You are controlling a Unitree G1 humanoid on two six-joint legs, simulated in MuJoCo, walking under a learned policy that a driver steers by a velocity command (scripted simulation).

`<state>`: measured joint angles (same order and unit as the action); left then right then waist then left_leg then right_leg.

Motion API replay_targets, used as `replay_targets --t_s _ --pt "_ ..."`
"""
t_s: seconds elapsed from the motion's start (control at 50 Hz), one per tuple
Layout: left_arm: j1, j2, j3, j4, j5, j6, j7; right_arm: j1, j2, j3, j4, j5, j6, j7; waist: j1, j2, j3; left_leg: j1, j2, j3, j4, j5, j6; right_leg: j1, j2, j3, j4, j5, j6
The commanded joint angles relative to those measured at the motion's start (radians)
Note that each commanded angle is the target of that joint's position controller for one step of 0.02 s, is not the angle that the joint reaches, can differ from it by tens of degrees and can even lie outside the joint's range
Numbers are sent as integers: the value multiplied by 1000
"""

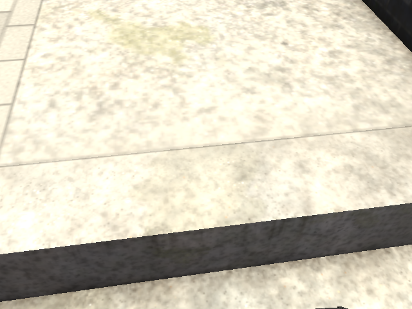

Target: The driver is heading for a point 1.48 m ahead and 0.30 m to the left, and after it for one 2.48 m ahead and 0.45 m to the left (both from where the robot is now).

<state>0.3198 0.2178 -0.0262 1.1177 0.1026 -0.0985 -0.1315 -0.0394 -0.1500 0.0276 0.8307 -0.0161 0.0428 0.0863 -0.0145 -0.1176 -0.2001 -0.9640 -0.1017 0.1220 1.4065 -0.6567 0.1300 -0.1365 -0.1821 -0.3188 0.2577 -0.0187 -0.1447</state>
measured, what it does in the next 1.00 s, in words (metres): climbs, turning left: right foot 0.20 m higher, then left foot 0.20 m higher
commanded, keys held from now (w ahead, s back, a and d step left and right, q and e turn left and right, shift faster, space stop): w+q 0.50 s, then w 0.50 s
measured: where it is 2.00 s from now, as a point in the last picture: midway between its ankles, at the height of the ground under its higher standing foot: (117, 78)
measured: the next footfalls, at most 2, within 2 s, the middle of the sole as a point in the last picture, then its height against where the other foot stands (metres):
right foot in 0.40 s outside the picture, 0.20 m higher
left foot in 0.90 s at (88, 197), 0.20 m higher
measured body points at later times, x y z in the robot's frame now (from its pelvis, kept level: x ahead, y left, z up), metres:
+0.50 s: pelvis +0.25 +0.01 +0.24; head +0.25 +0.01 +0.69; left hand +0.46 +0.24 +0.19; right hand +0.27 -0.20 +0.08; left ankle +0.09 +0.09 -0.38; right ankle +0.36 -0.08 -0.39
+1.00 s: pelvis +0.51 +0.15 +0.41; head +0.53 +0.15 +0.86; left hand +0.37 +0.30 +0.26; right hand +0.82 +0.10 +0.33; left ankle +0.55 +0.26 -0.19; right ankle +0.40 -0.09 -0.26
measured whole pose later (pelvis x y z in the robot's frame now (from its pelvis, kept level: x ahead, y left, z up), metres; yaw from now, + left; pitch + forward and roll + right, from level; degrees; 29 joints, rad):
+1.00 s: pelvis +0.51 +0.15 +0.41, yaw +23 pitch +10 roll +2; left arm 0.47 0.12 0.00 1.12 0.08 -0.12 -0.13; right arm -0.13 -0.15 0.06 0.79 -0.05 -0.01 0.08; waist 0.04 -0.03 -0.16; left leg -1.01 0.00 0.15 1.39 -0.55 0.10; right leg -0.30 -0.12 0.08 0.90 0.02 -0.08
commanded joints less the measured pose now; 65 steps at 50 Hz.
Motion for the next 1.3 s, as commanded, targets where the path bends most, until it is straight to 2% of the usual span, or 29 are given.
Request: replay_targets --t_s 0.02,0.04,0.06,0.08,0.1,0.14,0.2,0.24,0.28,0.34,0.38,0.4,0.44,0.46,0.48,0.54,0.58,0.76,0.8,0.86,0.92,0.94,0.96,0.98,1.0,1.08,1.14,1.2,1.3 --pt "62 223 55 1 11 11 -18 360 -168 -48 64 24 -3 -34 -167 1 -107 504 -66 -213 -430 236 76 -101 -86 122 437 1368 -180" --pt "-115 146 71 -236 -154 -32 69 281 -192 -77 37 -26 -22 -100 -84 289 -122 587 -7 -487 -621 -102 125 -237 43 67 759 724 -56" --pt "-265 57 41 -300 -99 -39 83 222 -214 -92 43 -33 -33 -124 -86 413 -56 574 92 -799 -838 -89 220 -500 201 199 1250 77 20" --pt "-163 7 23 -110 -45 57 22 687 -158 -57 228 -119 -16 -68 -250 246 73 711 131 -873 -861 257 151 -895 337 636 1686 181 -80" --pt "-224 16 29 -212 -42 51 12 749 -160 -66 294 -110 -48 -39 -169 320 111 852 175 -865 -816 516 112 -1162 380 696 1892 65 -110" --pt "-284 4 16 -266 -25 11 34 571 -108 -67 304 -36 -88 -4 -43 170 132 899 168 -681 -729 764 92 -1322 358 675 1926 -140 -111" --pt "-332 4 -1 -309 -48 27 65 350 -6 -24 268 -66 -96 14 122 74 137 584 148 -461 -908 659 90 -1231 183 392 1892 -203 -112" --pt "-398 -34 -29 -328 -60 40 56 389 -31 -27 260 -80 -115 -13 82 168 166 397 116 -502 -1006 442 122 -1188 178 357 2076 -269 -94" --pt "-575 -22 -44 -446 -63 59 77 527 -51 -24 335 -114 -126 -7 50 40 138 373 100 -515 -1028 350 62 -1151 126 364 1747 -231 -98" --pt "-811 -89 -76 -579 -57 129 92 584 -103 -35 328 -37 -131 37 29 250 137 74 218 -566 -1411 628 222 -594 146 180 1289 -438 44" --pt "-584 22 -21 -512 -91 139 73 504 -222 -71 265 11 -193 55 141 295 34 404 314 -508 -1185 2065 207 -468 271 117 1184 -272 78" --pt "-472 97 17 -469 -75 133 77 487 -257 -93 242 35 -205 58 164 289 -41 661 300 -458 -1015 2306 175 -457 312 145 938 -367 53" --pt "-15 137 50 -312 -67 139 97 598 -66 -65 266 -95 -190 93 216 -25 -336 352 126 -444 -433 1834 135 113 68 802 525 -429 -192" --pt "70 180 56 -268 -35 152 91 548 -39 -79 342 -86 -155 108 268 -264 -161 118 -42 -413 184 769 60 -19 -126 1253 147 -857 -296" --pt "-12 211 65 -250 -39 107 109 494 -73 -84 321 -11 -144 104 212 -124 60 -98 8 -398 514 783 71 -197 -127 1246 114 -1089 -226" --pt "-129 -110 -2 -110 -61 60 106 303 -40 -71 226 -12 -125 27 72 188 104 -207 52 -411 649 715 155 -284 -126 846 216 -629 -140" --pt "-210 -172 -11 -70 -62 36 110 285 67 -38 178 -15 -99 16 -10 172 127 -263 63 -398 597 633 188 -284 -39 573 168 -392 -78" --pt "145 -63 -1 71 71 10 61 -225 -26 44 -146 -2 -44 -28 48 119 123 -566 224 -148 458 566 203 -86 -55 276 -157 -253 -44" --pt "174 -33 -5 65 31 6 16 -430 -47 60 -242 -24 15 -14 43 58 138 -145 240 -28 232 359 162 -385 -70 222 -374 -174 -76" --pt "231 88 9 28 -59 -52 12 -295 -47 41 -183 -38 13 20 -32 -44 50 -43 108 84 59 122 103 -16 -106 178 -171 783 -100" --pt "262 153 54 -13 -37 -56 17 39 -72 34 -71 -35 -16 11 -82 -52 -176 375 88 -88 -102 453 142 97 -72 196 156 1324 -18" --pt "290 130 52 -22 -11 -58 9 176 -137 19 -38 -1 -17 0 -109 70 -249 678 151 -316 -277 337 178 -195 -18 274 368 1170 -12" --pt "223 52 42 -47 3 -46 -2 391 -221 -16 40 -29 -13 -18 -195 237 -280 890 218 -565 -565 184 205 -432 86 347 596 624 -9" --pt "186 2 56 -46 -17 -24 -3 527 -310 -61 100 -46 -38 -21 -207 373 -206 806 334 -943 -890 62 224 -598 206 484 1195 44 39" --pt "180 -11 68 -32 -38 -22 13 483 -292 -66 130 -44 -87 -31 -160 336 -121 696 323 -948 -921 -106 115 -700 234 684 1496 115 31" --pt "4 -31 43 -160 -65 -24 76 218 -100 -38 205 -42 -133 -17 71 58 24 553 351 -610 -827 586 38 -933 221 638 1682 69 2" --pt "-67 0 60 -161 -48 0 82 128 -27 -35 164 -52 -149 -30 131 106 75 483 268 -363 -910 646 21 -908 157 531 1529 -38 29" --pt "-146 -12 53 -200 -11 -12 72 199 -41 -40 131 -54 -179 -52 81 152 78 523 223 -211 -1033 708 73 -859 102 430 1327 10 49" --pt "-343 -27 46 -296 -36 10 68 415 -85 -53 155 -38 -186 -35 -20 177 126 657 266 -137 -1147 827 111 -704 49 311 763 115 126"
Velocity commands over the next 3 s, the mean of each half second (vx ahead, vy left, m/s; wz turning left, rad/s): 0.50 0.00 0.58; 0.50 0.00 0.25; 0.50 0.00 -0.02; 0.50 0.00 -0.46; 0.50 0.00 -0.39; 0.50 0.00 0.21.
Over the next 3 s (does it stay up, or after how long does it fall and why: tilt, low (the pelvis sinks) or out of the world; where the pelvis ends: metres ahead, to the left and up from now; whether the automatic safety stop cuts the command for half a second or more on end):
stays up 1.52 0.25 0.53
